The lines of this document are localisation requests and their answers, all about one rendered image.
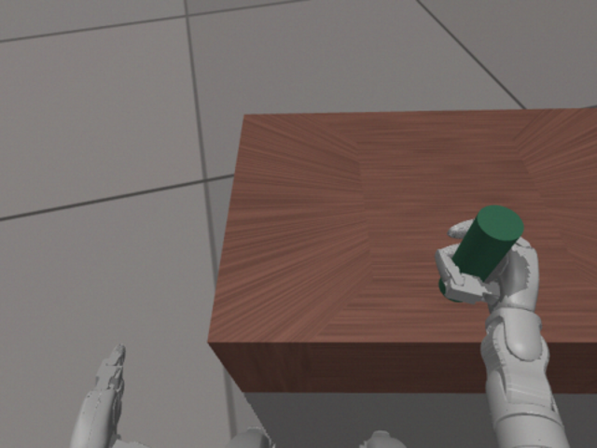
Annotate right robot arm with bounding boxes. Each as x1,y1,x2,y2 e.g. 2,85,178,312
480,307,570,448

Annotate can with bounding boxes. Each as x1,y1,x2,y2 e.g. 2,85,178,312
438,205,524,302

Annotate right robot hand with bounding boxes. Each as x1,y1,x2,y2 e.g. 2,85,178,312
435,219,539,314

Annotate left robot hand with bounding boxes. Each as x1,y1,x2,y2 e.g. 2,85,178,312
69,344,151,448

